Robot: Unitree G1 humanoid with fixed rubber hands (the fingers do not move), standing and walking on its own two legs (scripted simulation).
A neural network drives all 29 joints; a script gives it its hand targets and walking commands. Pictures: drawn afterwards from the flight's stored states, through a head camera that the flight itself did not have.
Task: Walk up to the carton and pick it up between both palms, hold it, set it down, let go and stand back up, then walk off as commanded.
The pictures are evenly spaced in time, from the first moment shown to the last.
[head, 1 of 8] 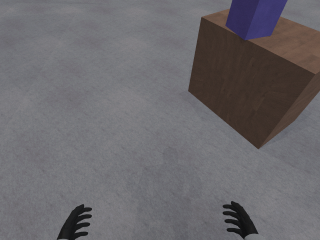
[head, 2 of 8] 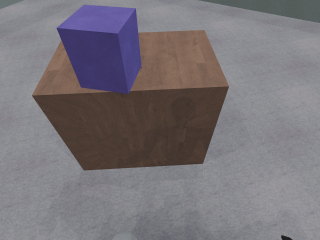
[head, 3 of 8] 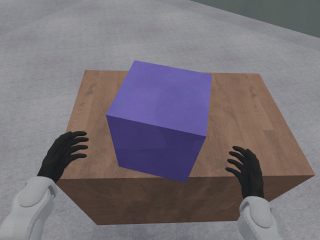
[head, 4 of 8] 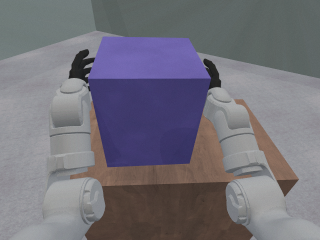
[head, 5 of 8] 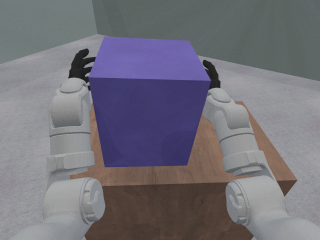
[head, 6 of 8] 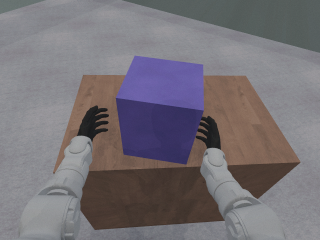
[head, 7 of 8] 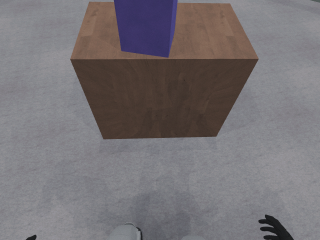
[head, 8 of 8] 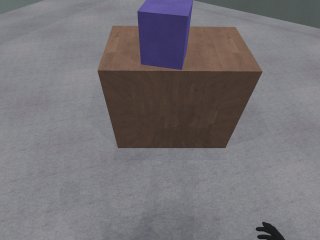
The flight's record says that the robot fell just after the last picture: no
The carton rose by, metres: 0.21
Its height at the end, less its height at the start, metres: +0.00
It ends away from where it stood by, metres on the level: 0.03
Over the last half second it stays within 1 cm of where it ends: yes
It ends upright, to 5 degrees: yes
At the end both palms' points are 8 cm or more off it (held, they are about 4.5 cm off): yes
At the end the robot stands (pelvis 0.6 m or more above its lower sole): yes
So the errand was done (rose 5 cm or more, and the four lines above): yes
